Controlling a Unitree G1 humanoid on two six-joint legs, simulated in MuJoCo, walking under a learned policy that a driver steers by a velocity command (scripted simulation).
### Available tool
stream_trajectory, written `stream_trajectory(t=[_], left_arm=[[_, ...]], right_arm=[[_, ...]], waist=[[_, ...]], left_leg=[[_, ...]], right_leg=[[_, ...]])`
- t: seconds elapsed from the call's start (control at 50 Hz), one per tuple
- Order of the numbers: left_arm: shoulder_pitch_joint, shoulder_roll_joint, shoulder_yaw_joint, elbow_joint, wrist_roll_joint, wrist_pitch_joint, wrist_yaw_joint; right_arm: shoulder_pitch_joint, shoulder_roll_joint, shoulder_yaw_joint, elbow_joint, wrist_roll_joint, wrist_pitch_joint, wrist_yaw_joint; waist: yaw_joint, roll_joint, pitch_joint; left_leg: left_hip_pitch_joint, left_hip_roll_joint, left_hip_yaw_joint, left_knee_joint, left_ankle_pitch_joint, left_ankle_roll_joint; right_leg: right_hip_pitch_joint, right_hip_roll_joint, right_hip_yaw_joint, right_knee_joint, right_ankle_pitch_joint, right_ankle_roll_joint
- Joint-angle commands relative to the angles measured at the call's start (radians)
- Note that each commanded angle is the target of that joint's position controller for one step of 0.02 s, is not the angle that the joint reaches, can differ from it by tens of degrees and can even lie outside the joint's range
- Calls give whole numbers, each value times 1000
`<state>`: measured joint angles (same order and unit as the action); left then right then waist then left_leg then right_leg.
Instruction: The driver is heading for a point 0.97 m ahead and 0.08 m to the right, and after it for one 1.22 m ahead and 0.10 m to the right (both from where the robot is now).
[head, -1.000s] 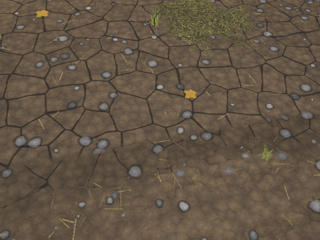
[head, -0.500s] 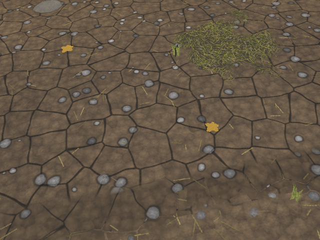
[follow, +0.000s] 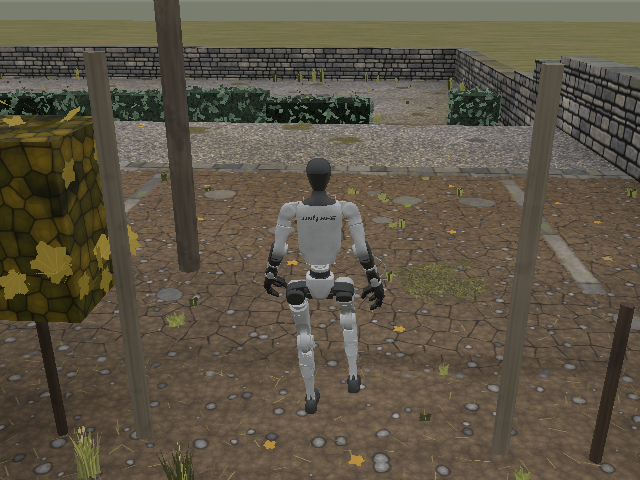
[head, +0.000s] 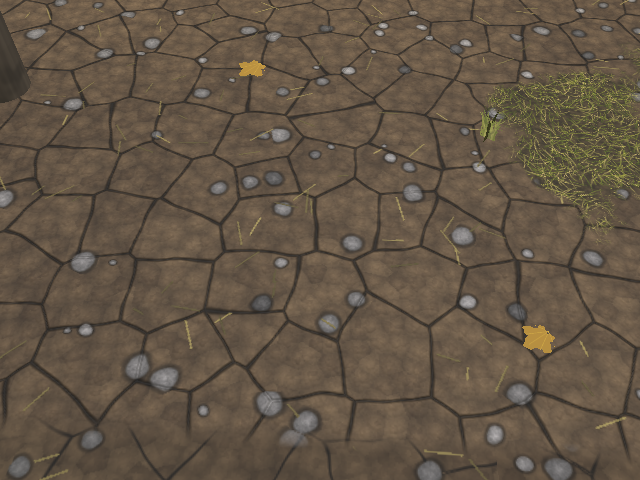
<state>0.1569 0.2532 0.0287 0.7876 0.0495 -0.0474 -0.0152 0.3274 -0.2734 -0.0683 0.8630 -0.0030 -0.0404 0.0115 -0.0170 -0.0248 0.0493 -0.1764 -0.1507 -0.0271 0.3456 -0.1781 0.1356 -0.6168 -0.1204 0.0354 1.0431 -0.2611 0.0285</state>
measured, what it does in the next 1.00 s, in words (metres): walks ahead: right foot, then left foot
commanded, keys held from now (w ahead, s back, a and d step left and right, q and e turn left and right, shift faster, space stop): w+q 0.10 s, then w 0.60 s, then w+e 0.30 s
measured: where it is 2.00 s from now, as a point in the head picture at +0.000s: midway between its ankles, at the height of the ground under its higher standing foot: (327, 285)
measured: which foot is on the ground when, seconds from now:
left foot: down 0.00-0.30, up 0.32-0.78, down 0.80-1.00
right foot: up 0.00-0.26, down 0.28-0.82, up 0.84-1.00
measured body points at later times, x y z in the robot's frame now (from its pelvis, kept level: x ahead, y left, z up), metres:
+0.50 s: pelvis +0.28 -0.05 +0.00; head +0.31 -0.06 +0.45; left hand +0.30 +0.23 -0.12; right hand +0.42 -0.30 -0.13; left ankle +0.26 +0.08 -0.67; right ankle +0.31 -0.13 -0.74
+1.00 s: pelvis +0.53 +0.04 +0.00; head +0.55 +0.06 +0.45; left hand +0.56 +0.31 -0.14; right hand +0.64 -0.21 -0.11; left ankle +0.53 +0.11 -0.74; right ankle +0.53 -0.10 -0.66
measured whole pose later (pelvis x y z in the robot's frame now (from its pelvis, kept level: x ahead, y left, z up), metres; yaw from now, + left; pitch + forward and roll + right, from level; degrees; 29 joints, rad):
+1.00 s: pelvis +0.53 +0.04 +0.00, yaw +3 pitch +0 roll +0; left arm 0.31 0.27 0.06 0.90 0.02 -0.02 -0.03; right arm 0.26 -0.23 -0.03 0.85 -0.02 -0.09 0.00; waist 0.01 -0.04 0.03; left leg -0.17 -0.02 0.15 0.35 -0.19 0.07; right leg -0.50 -0.05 0.01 1.09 -0.27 -0.06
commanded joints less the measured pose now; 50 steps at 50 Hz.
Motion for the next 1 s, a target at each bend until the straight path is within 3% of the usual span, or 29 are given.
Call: stream_trajectory(t=[0.02,0.1,0.18,0.22,0.24,0.26,0.28,0.3,0.32,0.34,0.36,0.4,0.48,0.56,0.62,0.68,0.74,0.76,0.78,0.8,0.82,0.84,0.86,0.88,0.9,0.94,1.0], left_arm=[[-29,73,15,-73,1,10,-4],[-164,70,6,-123,-9,3,-12],[-228,74,-1,-156,-15,-11,-17],[-162,95,6,-143,-15,-18,-14],[-90,116,16,-121,-16,-22,-7],[36,135,27,-81,-15,-31,4],[175,178,41,-57,-3,-43,18],[283,283,67,-55,18,-41,28],[268,268,71,-32,-6,-24,17],[180,187,55,-48,-22,-18,11],[118,125,41,-54,-26,-20,6],[98,89,28,-32,-24,-29,9],[163,110,34,18,-40,-59,-1],[219,104,34,57,-44,-53,-2],[266,116,37,84,-44,-52,-2],[307,130,39,108,-39,-47,1],[312,142,41,127,-34,-38,10],[299,152,43,129,-34,-35,13],[285,155,42,131,-39,-32,13],[278,133,35,118,-45,-34,12],[313,39,11,69,-71,-36,8],[357,84,28,81,-61,-26,17],[302,126,42,90,-43,-14,20],[256,97,38,86,-42,-13,11],[242,76,37,90,-41,-7,5],[248,59,39,98,-20,19,-10],[185,40,41,72,-21,36,-26]], right_arm=[[31,-142,-33,-56,3,-18,-4],[107,-152,-38,-50,1,-14,-7],[146,-147,-32,-43,-10,-17,-19],[117,-159,-31,-46,-13,-22,-25],[100,-171,-32,-47,-15,-25,-25],[89,-173,-31,-43,-14,-28,-21],[89,-143,-21,-51,-11,-33,-15],[188,-54,0,-80,22,-36,-10],[218,-94,-5,-67,3,-33,-13],[149,-118,-9,-61,-18,-24,-14],[73,-109,-3,-72,-24,-24,-5],[34,-89,1,-86,-34,-11,9],[14,-66,11,-84,-43,9,23],[-164,-43,29,-136,-39,7,30],[-270,-19,45,-164,-32,1,33],[-333,-29,46,-181,-27,-2,29],[-331,-47,39,-188,-29,-10,19],[-274,-57,33,-171,-32,-16,13],[-150,-72,23,-129,-39,-27,4],[14,-122,4,-82,-57,-41,-9],[137,-223,-20,-79,-80,-46,-23],[125,-238,-29,-69,-47,-28,-18],[35,-161,-11,-83,-32,-21,-14],[-35,-98,5,-90,-25,-27,-11],[-71,-63,14,-89,-25,-34,-11],[-76,-44,19,-71,-22,-50,-17],[-36,-61,10,-45,-11,-72,-19]], waist=[[5,65,-2],[-54,79,-10],[-77,88,-10],[-37,101,-17],[-3,105,-40],[59,74,-100],[120,29,-198],[104,-166,-350],[77,-217,-345],[49,-69,-176],[45,6,-90],[10,-47,-31],[-8,-63,-40],[26,-50,5],[56,-54,12],[74,-56,17],[54,-53,21],[23,-51,-4],[-36,-22,-66],[-98,27,-176],[-117,200,-325],[-87,267,-355],[-55,138,-202],[-34,103,-94],[-10,105,-45],[23,125,-15],[36,98,-9]], left_leg=[[-21,248,-245,-163,238,132],[75,243,-268,-115,302,101],[164,277,-283,-65,412,78],[162,297,-291,-29,478,47],[161,290,-282,38,596,31],[154,248,-241,192,672,11],[49,198,-200,406,533,-10],[-219,68,-98,748,84,-58],[-379,18,-86,878,-342,-58],[-434,81,-115,931,-264,-54],[-426,116,-107,889,-195,-55],[-383,164,-84,795,-153,-63],[-394,185,-33,731,-87,-91],[-474,231,26,542,48,-123],[-423,220,66,373,128,-126],[-382,201,85,278,126,-109],[-316,178,81,215,46,-76],[-235,154,84,180,13,-64],[-69,130,92,107,32,-45],[181,213,9,94,23,-12],[467,511,-356,44,-125,56],[455,613,-612,-66,-157,110],[328,564,-486,-81,-218,87],[200,515,-356,-124,-180,67],[117,468,-253,-163,-119,32],[40,418,-118,-193,17,2],[58,408,-8,-215,161,6]], right_leg=[[-33,10,-33,-127,129,28],[-48,48,-31,-300,246,26],[7,78,-41,-429,249,-8],[139,100,-39,-497,194,-43],[239,128,-50,-519,140,-63],[389,149,-66,-582,137,-86],[602,43,35,-595,93,-127],[883,-232,453,-626,-28,-237],[867,-306,737,-756,-68,-292],[724,-268,623,-768,-157,-282],[606,-217,484,-790,-116,-262],[490,-125,301,-834,51,-215],[482,-92,177,-878,262,-232],[510,-56,91,-926,302,-231],[525,-41,41,-916,367,-215],[578,-70,39,-883,423,-208],[628,-104,71,-806,544,-197],[634,-99,72,-735,647,-187],[608,-63,45,-589,714,-170],[478,-12,13,-383,585,-151],[188,104,-59,-49,142,-110],[36,179,-24,124,-260,-113],[-9,111,31,171,-197,-123],[-5,75,30,143,-122,-120],[28,51,24,101,-76,-115],[72,34,12,81,-31,-97],[6,26,0,74,57,-81]])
